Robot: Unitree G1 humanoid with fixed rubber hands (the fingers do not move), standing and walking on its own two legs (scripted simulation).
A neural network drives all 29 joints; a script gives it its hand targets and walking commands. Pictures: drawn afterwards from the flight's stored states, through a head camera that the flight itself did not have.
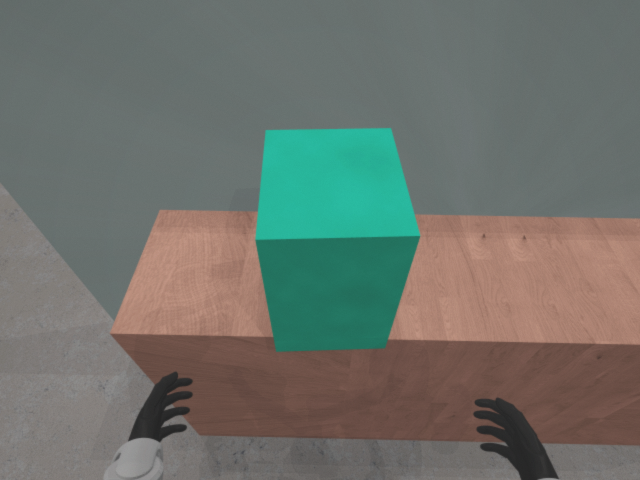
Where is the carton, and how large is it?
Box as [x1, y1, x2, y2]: [255, 128, 419, 351]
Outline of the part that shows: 390,128 266,130 255,240 276,351 378,348 385,346 419,238 419,232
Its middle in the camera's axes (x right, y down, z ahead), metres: +0.02 +0.01 +0.58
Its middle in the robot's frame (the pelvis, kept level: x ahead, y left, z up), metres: +0.42 +0.00 +0.02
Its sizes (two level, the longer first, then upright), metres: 0.201 0.176 0.278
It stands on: a pedestal, 0.65 m high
